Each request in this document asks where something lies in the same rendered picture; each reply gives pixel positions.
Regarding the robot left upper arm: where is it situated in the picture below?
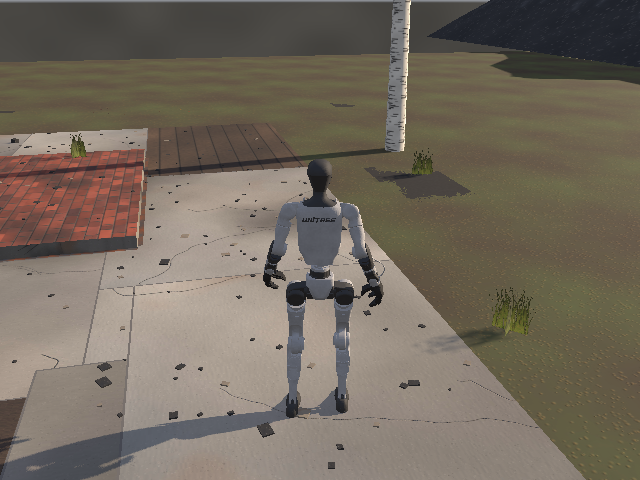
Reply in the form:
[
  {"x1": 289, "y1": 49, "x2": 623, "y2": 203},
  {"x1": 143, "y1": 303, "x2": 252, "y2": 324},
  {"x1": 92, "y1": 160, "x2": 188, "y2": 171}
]
[{"x1": 271, "y1": 202, "x2": 299, "y2": 256}]

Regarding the right robot shin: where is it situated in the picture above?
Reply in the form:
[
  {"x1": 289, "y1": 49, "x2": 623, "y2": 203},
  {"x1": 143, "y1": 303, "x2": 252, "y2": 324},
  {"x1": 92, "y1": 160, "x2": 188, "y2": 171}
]
[{"x1": 336, "y1": 332, "x2": 350, "y2": 399}]

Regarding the robot right upper arm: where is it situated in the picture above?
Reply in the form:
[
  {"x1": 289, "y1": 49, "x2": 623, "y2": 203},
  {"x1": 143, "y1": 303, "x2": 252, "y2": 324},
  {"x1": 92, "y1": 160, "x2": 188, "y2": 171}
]
[{"x1": 340, "y1": 202, "x2": 368, "y2": 259}]

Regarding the left robot hand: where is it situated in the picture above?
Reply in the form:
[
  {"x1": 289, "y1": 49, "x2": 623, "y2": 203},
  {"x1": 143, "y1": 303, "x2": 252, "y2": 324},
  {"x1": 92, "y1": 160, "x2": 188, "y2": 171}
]
[{"x1": 263, "y1": 270, "x2": 286, "y2": 289}]

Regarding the robot right forearm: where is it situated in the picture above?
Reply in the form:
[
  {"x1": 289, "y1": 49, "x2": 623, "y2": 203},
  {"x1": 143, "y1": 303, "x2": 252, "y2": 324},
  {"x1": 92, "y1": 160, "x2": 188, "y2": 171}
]
[{"x1": 358, "y1": 243, "x2": 380, "y2": 287}]

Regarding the robot head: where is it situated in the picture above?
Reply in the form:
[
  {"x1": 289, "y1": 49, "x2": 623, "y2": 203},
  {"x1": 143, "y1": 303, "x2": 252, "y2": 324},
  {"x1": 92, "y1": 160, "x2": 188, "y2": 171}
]
[{"x1": 302, "y1": 159, "x2": 337, "y2": 208}]

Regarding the robot left forearm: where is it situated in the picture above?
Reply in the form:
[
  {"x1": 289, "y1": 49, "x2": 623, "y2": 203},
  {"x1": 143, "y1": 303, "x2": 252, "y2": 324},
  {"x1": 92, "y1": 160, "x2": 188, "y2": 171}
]
[{"x1": 264, "y1": 240, "x2": 282, "y2": 275}]

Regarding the right robot hand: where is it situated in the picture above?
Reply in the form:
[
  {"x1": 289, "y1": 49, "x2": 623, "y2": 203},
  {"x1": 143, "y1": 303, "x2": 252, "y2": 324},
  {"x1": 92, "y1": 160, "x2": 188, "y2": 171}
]
[{"x1": 361, "y1": 277, "x2": 384, "y2": 307}]

